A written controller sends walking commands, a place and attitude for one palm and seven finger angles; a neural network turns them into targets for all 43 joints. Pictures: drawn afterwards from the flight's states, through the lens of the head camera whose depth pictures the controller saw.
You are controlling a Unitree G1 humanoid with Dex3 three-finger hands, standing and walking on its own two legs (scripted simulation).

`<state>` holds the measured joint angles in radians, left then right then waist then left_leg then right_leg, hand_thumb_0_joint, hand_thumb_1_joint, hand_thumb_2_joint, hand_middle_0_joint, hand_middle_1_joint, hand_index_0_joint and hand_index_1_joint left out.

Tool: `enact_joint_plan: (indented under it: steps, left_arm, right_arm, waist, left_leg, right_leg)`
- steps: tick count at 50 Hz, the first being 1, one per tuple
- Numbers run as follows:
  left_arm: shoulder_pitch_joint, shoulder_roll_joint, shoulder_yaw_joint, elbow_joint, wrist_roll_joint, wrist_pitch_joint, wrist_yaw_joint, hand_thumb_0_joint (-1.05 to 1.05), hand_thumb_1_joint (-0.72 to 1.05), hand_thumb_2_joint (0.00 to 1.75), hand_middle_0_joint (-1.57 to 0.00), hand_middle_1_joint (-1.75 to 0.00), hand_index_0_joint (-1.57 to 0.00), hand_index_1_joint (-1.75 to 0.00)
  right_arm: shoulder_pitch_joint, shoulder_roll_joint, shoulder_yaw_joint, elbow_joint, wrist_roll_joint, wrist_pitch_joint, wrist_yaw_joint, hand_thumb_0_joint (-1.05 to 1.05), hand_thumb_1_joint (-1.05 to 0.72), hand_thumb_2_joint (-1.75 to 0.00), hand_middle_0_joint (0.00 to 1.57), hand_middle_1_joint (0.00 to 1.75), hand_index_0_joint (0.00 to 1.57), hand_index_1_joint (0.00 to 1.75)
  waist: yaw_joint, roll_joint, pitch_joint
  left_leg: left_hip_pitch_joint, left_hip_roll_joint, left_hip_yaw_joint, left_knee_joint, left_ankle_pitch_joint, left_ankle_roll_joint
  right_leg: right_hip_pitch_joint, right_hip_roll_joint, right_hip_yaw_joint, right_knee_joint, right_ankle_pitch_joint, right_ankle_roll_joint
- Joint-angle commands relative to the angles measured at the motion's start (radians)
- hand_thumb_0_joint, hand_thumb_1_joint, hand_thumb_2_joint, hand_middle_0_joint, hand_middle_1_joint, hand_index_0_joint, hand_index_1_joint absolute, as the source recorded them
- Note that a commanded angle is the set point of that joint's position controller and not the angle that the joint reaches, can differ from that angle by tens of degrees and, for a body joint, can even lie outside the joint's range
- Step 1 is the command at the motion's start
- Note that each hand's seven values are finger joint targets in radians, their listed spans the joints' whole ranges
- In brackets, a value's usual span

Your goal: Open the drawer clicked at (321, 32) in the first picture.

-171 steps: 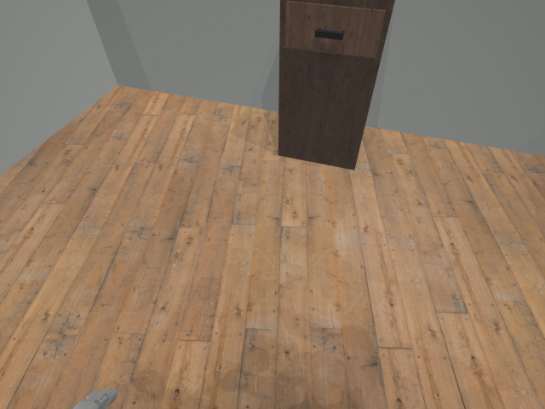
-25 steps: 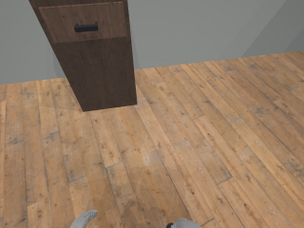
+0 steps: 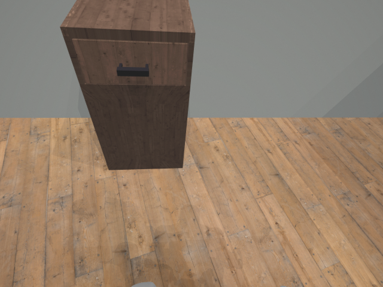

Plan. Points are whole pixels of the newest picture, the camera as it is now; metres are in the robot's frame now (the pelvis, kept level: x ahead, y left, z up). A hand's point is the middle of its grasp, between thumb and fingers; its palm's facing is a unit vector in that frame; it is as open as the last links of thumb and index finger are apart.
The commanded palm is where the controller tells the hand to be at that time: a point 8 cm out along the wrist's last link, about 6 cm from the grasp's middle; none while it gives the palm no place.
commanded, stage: turn to face it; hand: left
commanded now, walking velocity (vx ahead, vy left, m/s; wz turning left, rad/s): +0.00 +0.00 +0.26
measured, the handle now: (133, 68) +0.83 +0.30 -0.03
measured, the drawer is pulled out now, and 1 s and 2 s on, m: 0.00 0.00 0.00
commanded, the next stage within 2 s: take the last steps up to it in 0.12 s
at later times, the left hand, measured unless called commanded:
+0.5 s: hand out of the picture +0.08 +0.15 -0.15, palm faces +0.17 -0.96 -0.22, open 7.3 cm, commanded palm none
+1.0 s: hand (108, 242) +0.23 +0.23 -0.15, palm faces +0.16 -0.97 -0.19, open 7.4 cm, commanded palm none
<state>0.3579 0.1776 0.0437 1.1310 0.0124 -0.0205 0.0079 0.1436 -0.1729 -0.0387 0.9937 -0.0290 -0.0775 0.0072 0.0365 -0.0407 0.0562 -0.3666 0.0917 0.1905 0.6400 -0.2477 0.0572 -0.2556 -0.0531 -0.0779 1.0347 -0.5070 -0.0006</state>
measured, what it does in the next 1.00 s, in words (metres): walks ahead: right foot, then left foot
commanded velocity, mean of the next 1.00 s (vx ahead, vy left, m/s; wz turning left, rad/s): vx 0.22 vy -0.02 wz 0.06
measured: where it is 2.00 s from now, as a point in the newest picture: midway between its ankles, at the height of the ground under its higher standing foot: (185, 270)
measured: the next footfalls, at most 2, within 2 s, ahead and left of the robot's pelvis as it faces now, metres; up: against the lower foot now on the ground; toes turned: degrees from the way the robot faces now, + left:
right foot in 0.32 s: +0.14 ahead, -0.13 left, +0.00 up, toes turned -3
left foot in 0.70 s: +0.20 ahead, +0.15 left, +0.00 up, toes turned +18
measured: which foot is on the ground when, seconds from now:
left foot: down 0.00-0.34, up 0.36-0.68, down 0.70-1.00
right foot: up 0.00-0.30, down 0.32-0.72, up 0.74-1.00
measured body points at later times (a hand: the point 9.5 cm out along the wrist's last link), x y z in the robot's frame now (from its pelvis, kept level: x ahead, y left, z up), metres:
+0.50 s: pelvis +0.09 -0.02 +0.02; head +0.09 -0.04 +0.47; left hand +0.08 +0.21 -0.13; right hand +0.11 -0.23 -0.15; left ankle +0.07 +0.10 -0.67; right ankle +0.10 -0.12 -0.72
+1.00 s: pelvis +0.22 +0.04 +0.02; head +0.23 +0.05 +0.47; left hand +0.23 +0.28 -0.14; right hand +0.21 -0.17 -0.14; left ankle +0.16 +0.13 -0.72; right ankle +0.29 -0.09 -0.67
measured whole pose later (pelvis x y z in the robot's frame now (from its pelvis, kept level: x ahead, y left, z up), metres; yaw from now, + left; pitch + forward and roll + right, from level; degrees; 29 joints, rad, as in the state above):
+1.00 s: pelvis +0.22 +0.04 +0.02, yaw +6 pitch -1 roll +1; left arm 0.22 0.18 0.06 1.07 0.02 0.00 0.00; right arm 0.36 -0.11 -0.03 1.12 -0.02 -0.06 -0.02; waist -0.01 -0.03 0.04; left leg -0.07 0.03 0.20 0.35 -0.26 0.02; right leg -0.51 -0.12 -0.09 0.91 -0.25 0.03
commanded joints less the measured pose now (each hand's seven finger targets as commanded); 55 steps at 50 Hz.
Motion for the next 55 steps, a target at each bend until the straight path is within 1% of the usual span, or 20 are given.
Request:
enact_joint_plan:
  steps: [1,5,9,14,15,17,18,19,20,22,24,29,33,34,36,37,41,44,52,55]
  left_arm:
    - [-0.035,0.039,0.008,-0.079,0.007,-0.027,-0.004,0.00,0.90,0.90,-0.20,-0.30,-0.20,-0.30]
    - [0.033,-0.003,0.001,-0.059,0.006,0.010,0.008,0.00,0.90,0.90,-0.20,-0.30,-0.20,-0.30]
    - [-0.042,-0.001,-0.003,-0.090,0.007,0.021,0.017,0.00,0.90,0.90,-0.20,-0.30,-0.20,-0.30]
    - [-0.004,0.024,-0.002,-0.072,0.015,0.005,0.017,0.00,0.90,0.90,-0.20,-0.30,-0.20,-0.30]
    - [0.025,0.055,0.002,-0.060,0.020,-0.004,0.018,0.00,0.90,0.90,-0.20,-0.30,-0.20,-0.30]
    - [0.073,0.177,0.025,-0.063,0.020,-0.006,0.021,0.00,0.90,0.90,-0.20,-0.30,-0.20,-0.30]
    - [0.075,0.172,0.027,-0.068,0.016,-0.007,0.025,0.00,0.90,0.90,-0.20,-0.30,-0.20,-0.30]
    - [0.045,0.140,0.026,-0.065,0.016,-0.008,0.030,0.00,0.90,0.90,-0.20,-0.30,-0.20,-0.30]
    - [0.032,0.102,0.020,-0.065,0.014,-0.014,0.029,0.00,0.90,0.90,-0.20,-0.30,-0.20,-0.30]
    - [0.021,0.080,0.015,-0.068,0.014,-0.029,0.026,0.00,0.90,0.90,-0.20,-0.30,-0.20,-0.30]
    - [0.039,0.076,0.016,-0.065,0.016,-0.039,0.023,0.00,0.90,0.90,-0.20,-0.30,-0.20,-0.30]
    - [0.094,0.092,0.022,-0.033,0.022,-0.044,0.015,0.00,0.90,0.90,-0.20,-0.30,-0.20,-0.30]
    - [0.076,0.093,0.024,-0.022,0.009,-0.035,0.009,0.00,0.90,0.90,-0.20,-0.30,-0.20,-0.30]
    - [0.074,0.068,0.018,-0.022,0.006,-0.032,0.005,0.00,0.90,0.90,-0.20,-0.30,-0.20,-0.30]
    - [0.020,-0.010,0.002,-0.077,0.005,-0.029,-0.006,0.00,0.90,0.90,-0.20,-0.30,-0.20,-0.30]
    - [-0.055,0.014,0.008,-0.105,0.015,-0.027,-0.004,0.00,0.90,0.90,-0.20,-0.30,-0.20,-0.30]
    - [-0.044,-0.001,0.016,-0.062,0.021,-0.018,-0.021,0.00,0.90,0.90,-0.20,-0.30,-0.20,-0.30]
    - [-0.028,-0.015,0.013,-0.055,0.015,-0.005,-0.022,0.00,0.90,0.90,-0.20,-0.30,-0.20,-0.30]
    - [-0.194,0.000,0.016,-0.135,0.012,0.003,-0.022,0.00,0.90,0.90,-0.20,-0.30,-0.20,-0.30]
    - [-0.135,0.023,0.023,-0.119,0.014,-0.008,-0.019,0.00,0.90,0.90,-0.20,-0.30,-0.20,-0.30]
  right_arm:
    - [0.194,-0.113,-0.010,0.034,0.007,0.002,-0.034,0.00,-0.90,-0.90,0.20,0.30,0.20,0.30]
    - [0.146,-0.091,-0.011,0.037,0.015,0.007,-0.037,0.00,-0.90,-0.90,0.20,0.30,0.20,0.30]
    - [0.147,-0.110,-0.022,0.043,0.011,0.032,-0.034,0.00,-0.90,-0.90,0.20,0.30,0.20,0.30]
    - [0.159,-0.094,-0.025,0.071,0.013,0.055,-0.028,0.00,-0.90,-0.90,0.20,0.30,0.20,0.30]
    - [0.158,-0.067,-0.021,0.073,0.016,0.055,-0.023,0.00,-0.90,-0.90,0.20,0.30,0.20,0.30]
    - [0.142,-0.013,-0.013,0.032,0.014,0.067,-0.011,0.00,-0.90,-0.90,0.20,0.30,0.20,0.30]
    - [0.108,-0.042,-0.022,0.028,0.006,0.075,-0.006,0.00,-0.90,-0.90,0.20,0.30,0.20,0.30]
    - [0.103,-0.048,-0.031,0.032,0.003,0.081,-0.002,0.00,-0.90,-0.90,0.20,0.30,0.20,0.30]
    - [0.117,-0.042,-0.030,0.046,0.001,0.080,-0.001,0.00,-0.90,-0.90,0.20,0.30,0.20,0.30]
    - [0.149,-0.020,-0.028,0.061,0.001,0.075,0.005,0.00,-0.90,-0.90,0.20,0.30,0.20,0.30]
    - [0.162,-0.002,-0.029,0.066,0.005,0.072,0.010,0.00,-0.90,-0.90,0.20,0.30,0.20,0.30]
    - [0.067,0.009,-0.024,0.018,0.009,0.059,0.016,0.00,-0.90,-0.90,0.20,0.30,0.20,0.30]
    - [0.162,-0.005,-0.018,0.048,0.008,0.035,0.007,0.00,-0.90,-0.90,0.20,0.30,0.20,0.30]
    - [0.231,-0.040,-0.025,0.072,0.009,0.028,0.001,0.00,-0.90,-0.90,0.20,0.30,0.20,0.30]
    - [0.423,-0.200,-0.063,0.111,-0.003,0.025,-0.018,0.00,-0.90,-0.90,0.20,0.30,0.20,0.30]
    - [0.431,-0.205,-0.062,0.116,-0.004,0.034,-0.023,0.00,-0.90,-0.90,0.20,0.30,0.20,0.30]
    - [0.267,-0.082,-0.024,0.081,0.001,0.009,-0.036,0.00,-0.90,-0.90,0.20,0.30,0.20,0.30]
    - [0.270,-0.074,-0.020,0.085,0.008,-0.003,-0.041,0.00,-0.90,-0.90,0.20,0.30,0.20,0.30]
    - [0.293,-0.087,-0.033,0.110,-0.004,0.016,-0.034,0.00,-0.90,-0.90,0.20,0.30,0.20,0.30]
    - [0.273,-0.089,-0.034,0.114,-0.004,0.025,-0.033,0.00,-0.90,-0.90,0.20,0.30,0.20,0.30]
  waist:
    - [-0.056,0.161,-0.043]
    - [-0.010,0.160,-0.099]
    - [-0.030,0.149,-0.076]
    - [-0.007,0.125,-0.054]
    - [0.008,0.039,-0.048]
    - [0.027,-0.259,0.014]
    - [0.042,-0.240,0.035]
    - [0.019,-0.273,0.094]
    - [0.000,-0.209,0.108]
    - [-0.021,-0.093,0.073]
    - [-0.027,-0.070,0.038]
    - [0.005,-0.109,0.044]
    - [-0.043,-0.054,-0.007]
    - [-0.072,0.043,-0.033]
    - [-0.151,0.389,-0.070]
    - [-0.157,0.279,0.000]
    - [-0.077,0.148,0.052]
    - [-0.051,0.137,0.017]
    - [-0.069,0.156,0.083]
    - [-0.030,0.116,0.048]
  left_leg:
    - [0.222,0.258,-0.262,-0.332,0.602,0.087]
    - [0.167,0.185,-0.167,-0.345,0.592,0.082]
    - [0.144,0.188,-0.207,-0.343,0.422,0.100]
    - [0.057,0.133,-0.236,-0.277,-0.001,0.046]
    - [0.002,0.080,-0.195,-0.204,-0.128,0.006]
    - [-0.191,-0.050,-0.062,0.100,-0.308,-0.058]
    - [-0.206,-0.029,-0.116,0.244,-0.297,-0.052]
    - [-0.226,-0.008,-0.136,0.324,-0.244,-0.049]
    - [-0.225,0.003,-0.150,0.364,-0.190,-0.048]
    - [-0.190,0.016,-0.144,0.367,-0.110,-0.056]
    - [-0.163,0.010,-0.122,0.321,-0.074,-0.065]
    - [-0.114,0.010,-0.084,0.103,-0.098,-0.068]
    - [0.168,-0.035,-0.008,-0.149,0.016,-0.068]
    - [0.306,-0.015,-0.041,-0.197,0.002,-0.064]
    - [0.483,0.343,-0.516,-0.419,-0.157,0.087]
    - [0.415,0.381,-0.546,-0.458,-0.204,0.130]
    - [0.260,0.260,-0.320,-0.463,0.034,0.081]
    - [0.282,0.216,-0.209,-0.447,0.245,0.081]
    - [0.252,0.220,-0.151,-0.414,0.244,0.089]
    - [0.196,0.201,-0.131,-0.294,0.229,0.050]
  right_leg:
    - [-0.248,-0.077,0.052,0.134,0.092,0.025]
    - [-0.121,-0.058,0.020,-0.062,0.156,0.050]
    - [-0.083,-0.041,-0.001,-0.247,0.171,0.059]
    - [0.097,-0.014,-0.023,-0.542,0.277,0.049]
    - [0.151,-0.066,0.044,-0.630,0.232,0.034]
    - [0.146,-0.348,0.412,-0.888,-0.148,-0.109]
    - [0.080,-0.367,0.463,-0.958,-0.262,-0.144]
    - [0.030,-0.338,0.421,-0.969,-0.243,-0.129]
    - [0.022,-0.315,0.368,-0.948,-0.158,-0.117]
    - [0.039,-0.267,0.218,-0.888,0.047,-0.102]
    - [0.072,-0.239,0.140,-0.873,0.143,-0.097]
    - [0.094,-0.256,0.124,-0.865,0.159,-0.132]
    - [0.008,-0.190,0.042,-0.729,0.171,-0.092]
    - [-0.070,-0.149,0.004,-0.620,0.168,-0.062]
    - [-0.363,0.003,-0.115,-0.162,-0.053,0.012]
    - [-0.418,-0.021,-0.035,-0.020,-0.070,-0.007]
    - [-0.367,-0.093,0.036,0.071,0.161,0.000]
    - [-0.331,-0.084,0.020,0.007,0.233,0.020]
    - [-0.241,-0.056,-0.033,-0.335,0.261,0.017]
    - [-0.048,-0.011,-0.068,-0.464,0.319,0.003]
